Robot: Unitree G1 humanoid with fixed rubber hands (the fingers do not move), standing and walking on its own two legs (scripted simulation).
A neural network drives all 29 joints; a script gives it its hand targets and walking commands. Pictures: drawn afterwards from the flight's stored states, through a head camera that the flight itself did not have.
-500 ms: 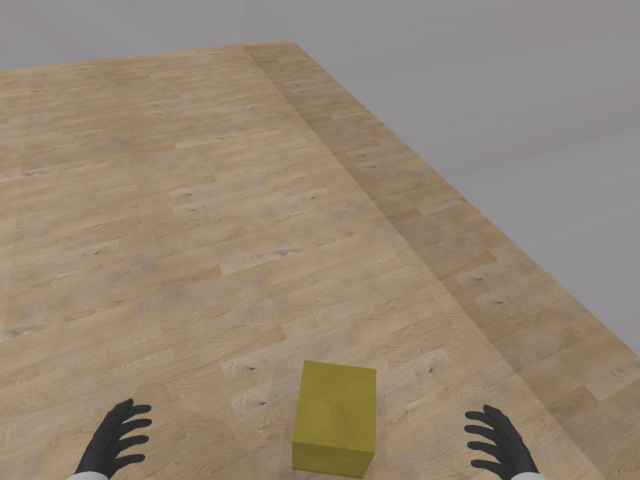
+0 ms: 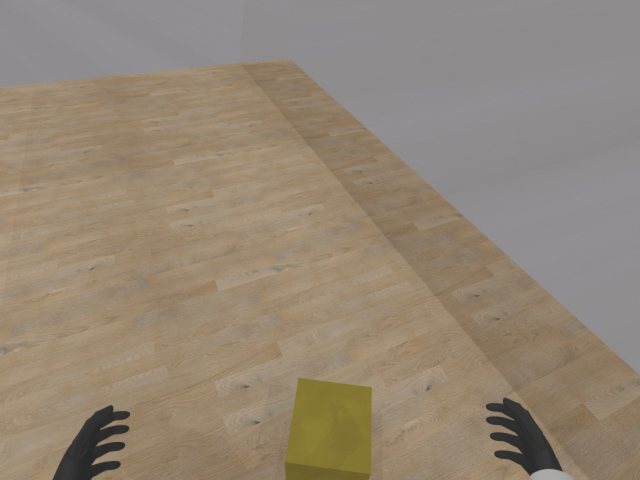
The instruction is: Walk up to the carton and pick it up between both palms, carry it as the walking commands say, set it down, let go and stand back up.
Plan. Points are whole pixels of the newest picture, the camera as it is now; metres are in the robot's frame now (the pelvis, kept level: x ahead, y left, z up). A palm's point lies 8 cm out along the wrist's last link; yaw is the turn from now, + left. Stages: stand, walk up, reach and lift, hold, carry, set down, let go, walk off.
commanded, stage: stand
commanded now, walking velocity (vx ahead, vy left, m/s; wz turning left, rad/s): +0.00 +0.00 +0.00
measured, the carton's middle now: (328, 440) +0.41 -0.06 -0.64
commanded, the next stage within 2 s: none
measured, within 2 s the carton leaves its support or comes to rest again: neither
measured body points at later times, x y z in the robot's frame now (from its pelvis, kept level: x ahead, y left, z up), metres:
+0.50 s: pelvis -0.01 +0.00 +0.00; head -0.05 +0.01 +0.45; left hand +0.16 +0.29 -0.05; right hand +0.17 -0.28 -0.04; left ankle -0.04 +0.09 -0.73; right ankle +0.00 -0.12 -0.73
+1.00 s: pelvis -0.03 -0.01 +0.00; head -0.07 +0.00 +0.45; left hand +0.14 +0.29 -0.05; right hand +0.15 -0.28 -0.03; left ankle -0.04 +0.09 -0.73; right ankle +0.00 -0.12 -0.73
